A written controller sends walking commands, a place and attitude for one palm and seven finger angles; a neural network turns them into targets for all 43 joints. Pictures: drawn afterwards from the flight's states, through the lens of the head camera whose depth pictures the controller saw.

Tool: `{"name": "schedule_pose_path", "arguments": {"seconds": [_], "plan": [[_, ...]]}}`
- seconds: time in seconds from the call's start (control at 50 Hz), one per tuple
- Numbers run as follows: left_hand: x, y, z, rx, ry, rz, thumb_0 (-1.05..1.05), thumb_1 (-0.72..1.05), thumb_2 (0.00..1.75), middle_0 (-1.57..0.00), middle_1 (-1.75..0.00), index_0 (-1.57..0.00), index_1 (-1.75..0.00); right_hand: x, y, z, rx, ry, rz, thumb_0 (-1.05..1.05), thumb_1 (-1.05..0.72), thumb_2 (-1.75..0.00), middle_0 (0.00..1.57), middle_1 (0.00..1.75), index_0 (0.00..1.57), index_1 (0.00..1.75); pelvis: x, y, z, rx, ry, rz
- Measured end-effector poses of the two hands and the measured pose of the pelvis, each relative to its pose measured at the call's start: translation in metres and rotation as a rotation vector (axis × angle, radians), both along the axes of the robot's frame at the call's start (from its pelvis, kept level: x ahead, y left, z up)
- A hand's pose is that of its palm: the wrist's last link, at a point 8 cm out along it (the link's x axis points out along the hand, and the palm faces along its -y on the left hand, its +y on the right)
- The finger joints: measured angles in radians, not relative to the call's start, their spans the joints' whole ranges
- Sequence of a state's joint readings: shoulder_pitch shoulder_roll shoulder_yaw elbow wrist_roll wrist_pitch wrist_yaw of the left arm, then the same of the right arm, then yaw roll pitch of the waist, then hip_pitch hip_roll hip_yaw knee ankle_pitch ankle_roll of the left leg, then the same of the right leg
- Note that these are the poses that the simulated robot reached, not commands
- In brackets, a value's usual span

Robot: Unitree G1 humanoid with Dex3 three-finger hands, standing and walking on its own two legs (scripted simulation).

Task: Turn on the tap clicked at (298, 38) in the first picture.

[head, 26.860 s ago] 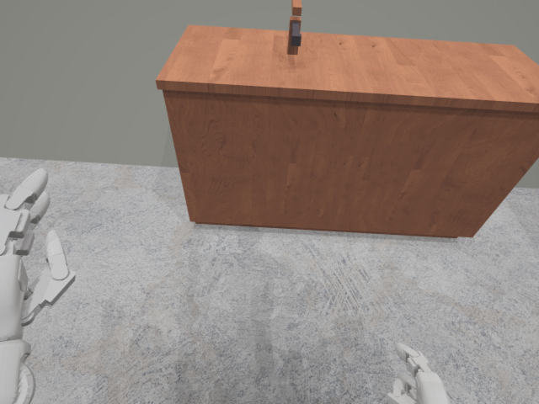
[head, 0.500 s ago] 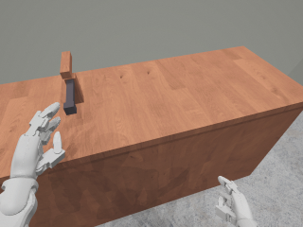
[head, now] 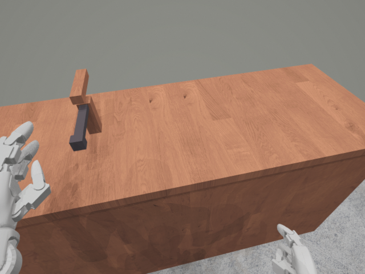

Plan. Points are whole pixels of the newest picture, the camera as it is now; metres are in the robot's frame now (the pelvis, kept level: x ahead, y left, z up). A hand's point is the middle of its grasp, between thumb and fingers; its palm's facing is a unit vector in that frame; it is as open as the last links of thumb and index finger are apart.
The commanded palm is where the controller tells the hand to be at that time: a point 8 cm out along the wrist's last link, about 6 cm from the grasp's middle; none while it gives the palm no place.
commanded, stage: turn the palm inward beside the body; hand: left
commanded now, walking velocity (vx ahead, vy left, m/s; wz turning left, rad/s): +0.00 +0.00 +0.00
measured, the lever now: (78, 142) +0.35 +0.29 +0.12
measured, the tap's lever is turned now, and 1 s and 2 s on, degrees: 0 0 0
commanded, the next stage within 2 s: reach beside the lever's end, fingers flat in 1.34 s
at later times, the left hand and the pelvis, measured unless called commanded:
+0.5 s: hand (27, 211) +0.16 +0.26 +0.17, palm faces +0.46 -0.87 -0.18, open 7.4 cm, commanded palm +0.10 +0.29 +0.18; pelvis -0.03 +0.02 +0.00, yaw +1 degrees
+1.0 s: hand (27, 212) +0.15 +0.26 +0.17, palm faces +0.51 -0.85 -0.12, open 7.4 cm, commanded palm +0.10 +0.29 +0.18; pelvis -0.02 +0.02 +0.00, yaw +2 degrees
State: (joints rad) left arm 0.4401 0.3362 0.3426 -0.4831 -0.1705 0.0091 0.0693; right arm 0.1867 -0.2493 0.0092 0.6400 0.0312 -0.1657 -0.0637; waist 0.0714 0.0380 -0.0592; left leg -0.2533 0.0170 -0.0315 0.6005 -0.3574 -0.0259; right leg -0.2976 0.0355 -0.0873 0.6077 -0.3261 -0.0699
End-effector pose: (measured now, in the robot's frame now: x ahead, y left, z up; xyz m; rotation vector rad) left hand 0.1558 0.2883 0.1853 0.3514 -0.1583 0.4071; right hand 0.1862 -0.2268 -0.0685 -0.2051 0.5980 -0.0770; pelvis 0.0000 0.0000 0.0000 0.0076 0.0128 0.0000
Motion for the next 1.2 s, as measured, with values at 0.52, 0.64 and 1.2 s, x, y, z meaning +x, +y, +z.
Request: {"name": "schedule_pose_path", "arguments": {"seconds": [0.52, 0.64, 1.2], "plan": [[-0.045, 0.005, -0.008, -0.153, 0.024, 0.061, 0.01, 0.9, 0.9, -0.21, -0.3, -0.2, -0.3, -0.014, 0.048, 0.01, 0.047, -0.092, 0.063, 0.01, -0.9, -0.9, 0.21, 0.3, 0.21, 0.3, -0.03, 0.017, 0.001, -0.005, -0.062, 0.018], [-0.053, 0.003, -0.012, -0.173, 0.029, 0.077, 0.02, 0.9, 0.9, -0.21, -0.3, -0.2, -0.3, -0.019, 0.048, 0.012, 0.033, -0.1, 0.07, 0.01, -0.9, -0.9, 0.21, 0.3, 0.21, 0.3, -0.037, 0.018, 0.0, -0.007, -0.074, 0.02], [-0.039, -0.002, -0.008, -0.23, 0.037, 0.106, 0.02, 0.9, 0.9, -0.21, -0.3, -0.2, -0.3, 0.01, 0.045, 0.015, 0.029, -0.111, 0.082, 0.01, -0.9, -0.9, 0.21, 0.3, 0.2, 0.3, -0.015, 0.015, 0.002, -0.007, -0.057, 0.029]]}}
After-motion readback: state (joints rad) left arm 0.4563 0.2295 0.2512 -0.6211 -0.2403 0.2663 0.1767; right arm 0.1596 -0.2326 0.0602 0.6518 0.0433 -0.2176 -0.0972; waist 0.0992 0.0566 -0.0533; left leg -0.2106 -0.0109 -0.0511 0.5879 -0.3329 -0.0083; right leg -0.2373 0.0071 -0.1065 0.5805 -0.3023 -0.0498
